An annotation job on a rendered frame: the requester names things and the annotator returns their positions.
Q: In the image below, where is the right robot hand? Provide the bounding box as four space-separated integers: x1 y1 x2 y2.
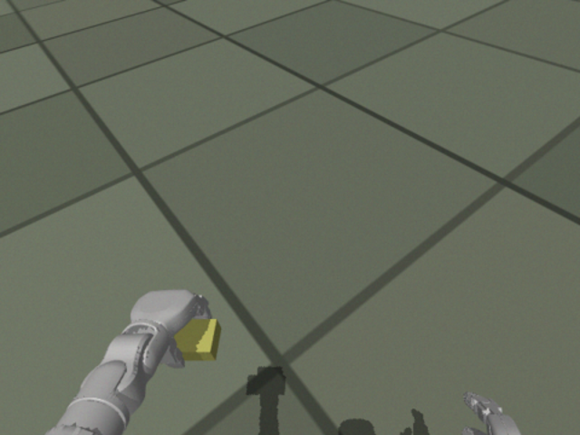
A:
461 391 521 435

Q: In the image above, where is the small box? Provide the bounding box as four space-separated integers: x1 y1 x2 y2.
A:
173 319 221 361

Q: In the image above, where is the left robot arm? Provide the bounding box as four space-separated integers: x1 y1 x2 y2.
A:
44 319 169 435

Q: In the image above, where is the left robot hand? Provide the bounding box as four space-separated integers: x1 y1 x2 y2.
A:
130 289 212 368

